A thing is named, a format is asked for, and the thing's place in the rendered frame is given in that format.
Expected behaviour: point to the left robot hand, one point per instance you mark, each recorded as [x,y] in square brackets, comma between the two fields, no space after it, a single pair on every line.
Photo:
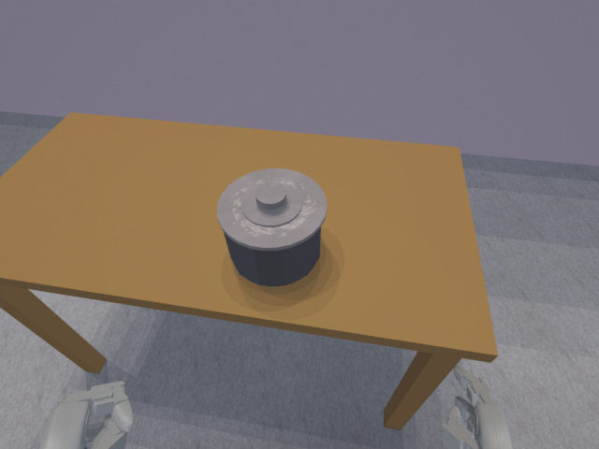
[69,428]

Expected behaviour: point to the lid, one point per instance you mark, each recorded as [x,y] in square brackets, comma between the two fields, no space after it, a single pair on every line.
[249,225]

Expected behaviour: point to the right robot hand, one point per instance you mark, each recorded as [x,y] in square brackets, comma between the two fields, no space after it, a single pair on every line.
[486,422]

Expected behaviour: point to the table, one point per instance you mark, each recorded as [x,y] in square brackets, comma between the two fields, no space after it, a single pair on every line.
[124,210]

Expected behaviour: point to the pot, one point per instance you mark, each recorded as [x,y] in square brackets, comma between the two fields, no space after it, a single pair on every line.
[275,268]

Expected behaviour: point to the knob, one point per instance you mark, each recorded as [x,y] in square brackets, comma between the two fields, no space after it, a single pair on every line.
[271,196]

